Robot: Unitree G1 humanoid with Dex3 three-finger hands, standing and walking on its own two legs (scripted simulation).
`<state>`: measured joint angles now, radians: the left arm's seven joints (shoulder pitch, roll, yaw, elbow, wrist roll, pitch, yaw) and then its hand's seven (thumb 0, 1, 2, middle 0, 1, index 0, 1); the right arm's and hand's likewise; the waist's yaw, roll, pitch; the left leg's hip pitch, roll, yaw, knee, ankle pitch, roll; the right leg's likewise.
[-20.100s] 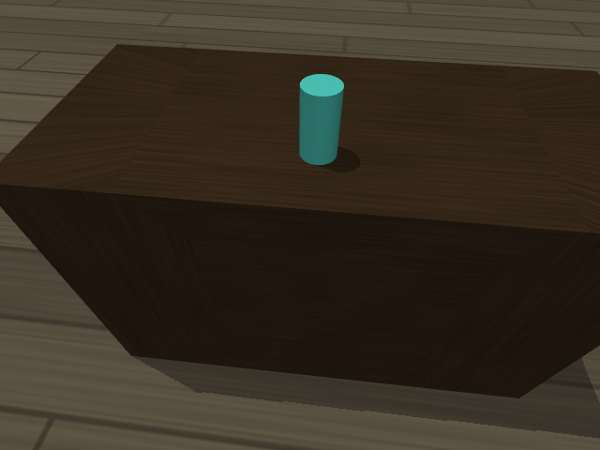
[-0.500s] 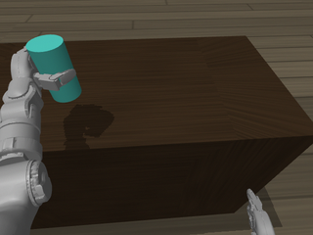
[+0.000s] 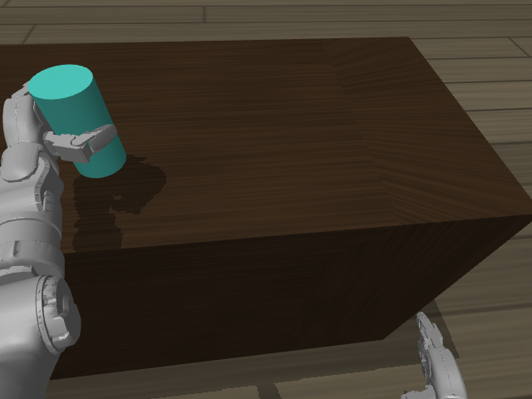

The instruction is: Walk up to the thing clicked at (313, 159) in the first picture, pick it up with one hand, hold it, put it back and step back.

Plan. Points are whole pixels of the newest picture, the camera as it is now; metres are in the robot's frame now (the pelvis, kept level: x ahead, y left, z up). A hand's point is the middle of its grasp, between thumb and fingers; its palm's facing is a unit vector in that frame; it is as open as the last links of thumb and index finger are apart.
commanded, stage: lower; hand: left
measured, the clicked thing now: (84, 125) +0.48 +0.22 +0.15
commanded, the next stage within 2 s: loosen in 0.64 s
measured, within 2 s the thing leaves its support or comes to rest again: rests again in 0.44 s
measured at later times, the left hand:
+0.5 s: hand (90, 132) +0.49 +0.22 +0.13, palm faces +0.21 -0.98 +0.00, open 10.5 cm
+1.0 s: hand (93, 135) +0.49 +0.22 +0.12, palm faces +0.21 -0.98 +0.01, open 10.9 cm
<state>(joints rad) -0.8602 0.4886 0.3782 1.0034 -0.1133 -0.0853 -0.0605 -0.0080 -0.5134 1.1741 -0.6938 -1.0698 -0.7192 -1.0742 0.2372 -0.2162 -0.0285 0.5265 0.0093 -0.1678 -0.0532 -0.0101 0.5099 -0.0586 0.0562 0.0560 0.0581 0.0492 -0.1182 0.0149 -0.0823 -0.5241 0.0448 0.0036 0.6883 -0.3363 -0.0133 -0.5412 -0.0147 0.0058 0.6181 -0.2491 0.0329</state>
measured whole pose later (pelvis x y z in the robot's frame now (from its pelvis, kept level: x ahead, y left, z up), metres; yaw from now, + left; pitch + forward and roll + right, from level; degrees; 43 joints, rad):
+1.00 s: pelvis +0.00 +0.00 -0.02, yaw +0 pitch +14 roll -1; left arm -0.89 0.50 0.39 1.03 -0.11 -0.16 -0.07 -0.01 -0.50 0.83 -0.78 -0.89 -0.80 -0.88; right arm 0.33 -0.22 -0.02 0.29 -0.01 -0.08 -0.02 -0.01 0.50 -0.05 0.06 0.06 0.06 0.05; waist -0.13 0.02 -0.11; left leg -0.71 0.05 -0.01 0.88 -0.42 -0.02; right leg -0.73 -0.01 0.00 0.81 -0.33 0.03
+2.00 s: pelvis +0.01 +0.00 +0.00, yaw +1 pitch +8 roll -1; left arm -0.83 0.66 0.37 0.87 -0.01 0.09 -0.16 -0.02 -0.59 0.02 -0.07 -0.06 -0.08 -0.05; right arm 0.33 -0.24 -0.01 0.41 0.04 -0.11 -0.02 -0.01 0.54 -0.05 0.06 0.06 0.06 0.05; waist -0.05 0.05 -0.09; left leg -0.46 0.03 0.00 0.69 -0.37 -0.01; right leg -0.48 -0.03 0.00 0.64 -0.29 0.04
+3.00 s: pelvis -0.01 -0.02 +0.02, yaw +3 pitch -5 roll +0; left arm 0.42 0.37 0.40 -0.42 -0.06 -0.32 0.01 -0.02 -0.58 0.04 -0.08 -0.07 -0.08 -0.07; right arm 0.28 -0.22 -0.17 0.58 0.02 -0.18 -0.06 -0.01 0.48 -0.07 0.06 0.06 0.06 0.05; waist 0.06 0.06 0.03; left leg -0.17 0.02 -0.04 0.50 -0.25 -0.03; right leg -0.20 -0.04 -0.04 0.51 -0.23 0.01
